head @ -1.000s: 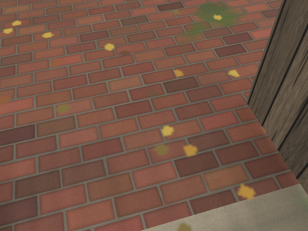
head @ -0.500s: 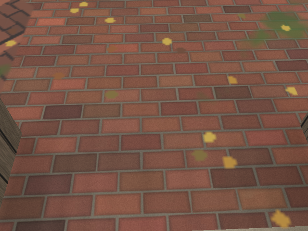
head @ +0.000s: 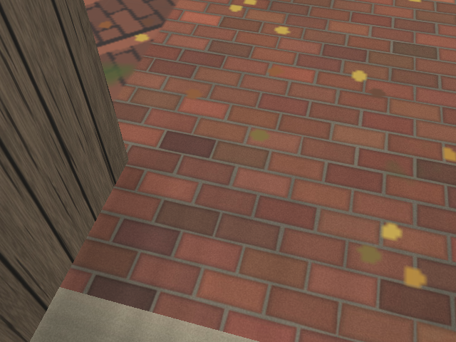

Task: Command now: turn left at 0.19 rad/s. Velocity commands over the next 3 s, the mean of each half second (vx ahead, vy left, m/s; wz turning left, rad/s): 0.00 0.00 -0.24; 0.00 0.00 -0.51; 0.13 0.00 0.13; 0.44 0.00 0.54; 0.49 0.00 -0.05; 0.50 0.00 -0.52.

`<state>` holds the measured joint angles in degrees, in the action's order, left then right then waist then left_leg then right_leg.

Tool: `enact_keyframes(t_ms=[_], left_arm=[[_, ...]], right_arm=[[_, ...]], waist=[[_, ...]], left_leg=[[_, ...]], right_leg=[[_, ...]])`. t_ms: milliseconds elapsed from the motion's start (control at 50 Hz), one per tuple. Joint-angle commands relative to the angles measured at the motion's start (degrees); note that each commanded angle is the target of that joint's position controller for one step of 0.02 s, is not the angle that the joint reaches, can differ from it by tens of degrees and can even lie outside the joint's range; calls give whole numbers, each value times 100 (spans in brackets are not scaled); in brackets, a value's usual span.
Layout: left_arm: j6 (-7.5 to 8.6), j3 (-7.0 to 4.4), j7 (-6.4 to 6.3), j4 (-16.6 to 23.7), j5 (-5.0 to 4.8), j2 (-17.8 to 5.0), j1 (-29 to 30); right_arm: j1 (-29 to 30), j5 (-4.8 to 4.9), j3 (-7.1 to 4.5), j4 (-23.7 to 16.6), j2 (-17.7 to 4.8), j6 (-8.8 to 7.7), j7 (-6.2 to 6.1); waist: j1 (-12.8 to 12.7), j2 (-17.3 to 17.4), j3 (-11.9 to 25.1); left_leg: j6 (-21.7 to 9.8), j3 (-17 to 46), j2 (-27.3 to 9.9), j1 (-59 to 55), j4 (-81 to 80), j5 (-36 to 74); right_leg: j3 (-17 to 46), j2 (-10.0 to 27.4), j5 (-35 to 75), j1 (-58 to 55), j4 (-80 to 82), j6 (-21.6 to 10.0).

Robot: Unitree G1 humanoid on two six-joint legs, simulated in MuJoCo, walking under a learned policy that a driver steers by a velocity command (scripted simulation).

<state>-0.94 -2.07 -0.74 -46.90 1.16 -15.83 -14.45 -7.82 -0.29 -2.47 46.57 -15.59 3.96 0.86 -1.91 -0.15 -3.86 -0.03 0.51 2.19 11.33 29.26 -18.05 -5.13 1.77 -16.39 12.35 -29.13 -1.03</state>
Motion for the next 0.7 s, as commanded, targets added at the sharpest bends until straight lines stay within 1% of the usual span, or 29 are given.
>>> enact_keyframes(t_ms=[20, 40, 60, 80, 100, 120, 140, 160, 180, 200, 240, 280, 340, 380, 400, 420, 440, 460, 480, 500, 520, 540, 560, 580, 600, 640, 700], left_arm=[[44, -89, 23, 313, 11, -450, -244], [-21, 35, -43, 337, -53, -103, -149], [-100, -7, -79, 193, -45, -364, -84], [-123, -31, -60, 128, -75, -401, -28], [-118, -65, -39, 40, -87, -478, -52], [-121, -120, -15, -20, -41, -592, -84], [-115, -149, -1, -100, -13, -623, -224], [-118, -171, 2, -157, -11, -621, -307], [-131, -187, -1, -176, -21, -594, -328], [-159, -201, 5, -176, -78, -566, -289], [-217, -208, 30, -117, -64, -489, -154], [-247, -199, 71, -35, -44, -411, -5], [-247, -181, 125, 79, -55, -326, 75], [-233, -191, 154, 146, -81, -342, 41], [-220, -199, 170, 168, -91, -351, -12], [-197, -200, 185, 156, -91, -328, -140], [-147, -203, 185, 118, -79, -323, -309], [-67, -263, 150, 125, -5, -574, -368], [9, -455, 112, 319, 21, -1470, -339], [5, -514, 124, 174, -23, -1593, -790], [-14, -459, 103, 170, -46, -1310, -623], [-42, -393, 74, 256, -84, -1038, -212], [-76, -353, 49, 381, -88, -903, 155], [-80, -330, 27, 438, -112, -815, 238], [-74, -317, 37, 445, -120, -793, 181], [-37, -348, 57, 405, -135, -883, -38], [-36, -374, 38, 390, -119, -948, -187]], right_arm=[[-592, -169, -105, -153, -894, -226, -170], [-310, -84, -79, -99, -1016, -260, -236], [-233, -80, 31, -49, -590, -314, -251], [-24, -96, 123, -13, -411, -359, -277], [130, -123, 141, 13, -429, -359, -322], [112, -82, 121, 56, -549, -373, -383], [31, -45, 75, 111, -690, -364, -408], [-71, -8, 41, 144, -762, -342, -413], [-133, 10, 17, 159, -782, -317, -413], [-82, -17, 12, 129, -741, -295, -376], [-64, -63, -15, 122, -685, -255, -358], [-105, -94, -48, 140, -677, -244, -359], [-92, -120, -121, 136, -775, -264, -330], [-36, -132, -172, 110, -860, -268, -298], [11, -131, -196, 90, -905, -261, -288], [101, -113, -218, 67, -945, -245, -282], [149, -95, -235, 64, -955, -221, -274], [-55, -113, -232, 103, -843, -206, -246], [-104, -131, -104, -195, -338, -170, -215], [387, -140, -111, -315, -510, -87, -312], [287, -78, -129, -261, -580, -53, -318], [186, -31, -143, -164, -628, -80, -291], [113, -57, -169, -109, -698, -127, -264], [-5, -138, -186, -49, -756, -141, -226], [-111, -159, -193, -17, -751, -141, -188], [-117, -117, -186, -56, -688, -127, -159], [0, -112, -179, -141, -662, -91, -187]], waist=[[169, 522, 989], [137, 1272, 662], [224, 825, 535], [149, 797, 348], [93, 788, 242], [92, 882, 242], [90, 886, 339], [120, 786, 411], [148, 707, 427], [154, 686, 381], [200, 758, 229], [260, 795, 156], [282, 821, 288], [252, 881, 414], [206, 888, 461], [87, 828, 497], [-57, 658, 523], [-81, -99, 485], [91, -1773, 479], [-251, -1298, 458], [-39, -769, 267], [120, -498, 62], [236, -508, 79], [233, -635, 207], [233, -569, 415], [182, -409, 547], [84, -518, 460]], left_leg=[[-352, 1636, -1466, -1807, -1726, 1830], [-1106, 2048, -2262, -840, -1383, 3261], [-1335, 1802, -2132, -658, -1388, 3034], [-1238, 1497, -1908, -600, -1431, 2873], [-1068, 1184, -1656, -596, -1424, 2929], [-988, 957, -1542, -698, -1322, 3408], [-1001, 752, -1477, -853, -1148, 3971], [-1056, 647, -1522, -936, -1046, 4249], [-1126, 592, -1591, -932, -1029, 4207], [-1182, 485, -1592, -806, -1035, 3996], [-1234, 428, -1619, -658, -1116, 3242], [-1268, 410, -1658, -619, -1117, 2756], [-1302, 369, -1791, -594, -952, 2794], [-1255, 344, -1885, -560, -776, 2928], [-1182, 314, -1908, -514, -652, 2894], [-1043, 204, -1868, -384, -440, 2719], [-792, 8, -1746, -112, -81, 2219], [-394, -360, -1400, 401, 788, 1152], [116, -933, -382, 1948, 2239, -1468], [67, -90, -87, 1971, 3027, -1990], [40, 119, -256, 2045, 3423, -1585], [24, 198, -362, 2065, 3398, -1025], [21, 213, -403, 2100, 3266, -644], [63, 154, -372, 2063, 3334, -418], [113, 149, -320, 1996, 3419, -302], [193, 174, -298, 2071, 3378, -195], [275, 228, -296, 2282, 3070, -146]], right_leg=[[539, 615, 888, 741, -694, -159], [358, 65, -1396, 773, -550, -4], [646, 194, -1493, 527, -926, 32], [714, 108, -1349, 603, -978, 24], [745, 49, -1143, 624, -1054, 53], [724, -44, -971, 692, -1240, 80], [708, -164, -981, 776, -1567, 121], [701, -237, -1057, 884, -1927, 163], [686, -253, -1122, 991, -2253, 204], [656, -234, -1126, 1018, -2477, 228], [570, -178, -1120, 1186, -2517, 256], [485, -129, -1097, 1230, -2259, 245], [320, -115, -1114, 957, -1744, 153], [230, -128, -1061, 700, -1390, 52], [180, -149, -952, 532, -1131, -14], [101, -196, -623, 241, -665, -90], [86, -274, 16, -199, 66, -175], [881, 14, 526, -617, 954, -300], [3404, 1776, 2056, -1119, 1431, -870], [3640, 2048, 2961, -628, 1379, -1545], [3121, 1755, 2712, -540, 1279, -1611], [2645, 1349, 2242, -399, 1302, -1412], [2402, 1009, 1926, -504, 1310, -1169], [2252, 857, 2330, -637, 1257, -1122], [2181, 786, 2607, -775, 1204, -1122], [2221, 789, 2829, -993, 1140, -1111], [2434, 742, 2448, -1098, 1164, -1102]])
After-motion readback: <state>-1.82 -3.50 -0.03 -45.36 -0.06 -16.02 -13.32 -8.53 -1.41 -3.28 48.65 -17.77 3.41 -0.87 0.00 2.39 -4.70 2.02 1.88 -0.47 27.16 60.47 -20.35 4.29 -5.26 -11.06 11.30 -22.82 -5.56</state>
